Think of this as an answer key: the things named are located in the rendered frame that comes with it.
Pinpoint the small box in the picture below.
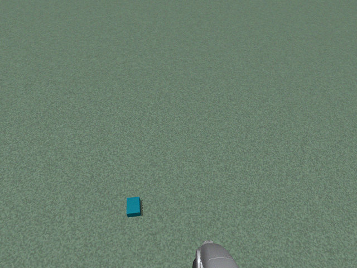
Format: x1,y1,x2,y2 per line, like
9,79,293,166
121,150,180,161
127,197,141,217

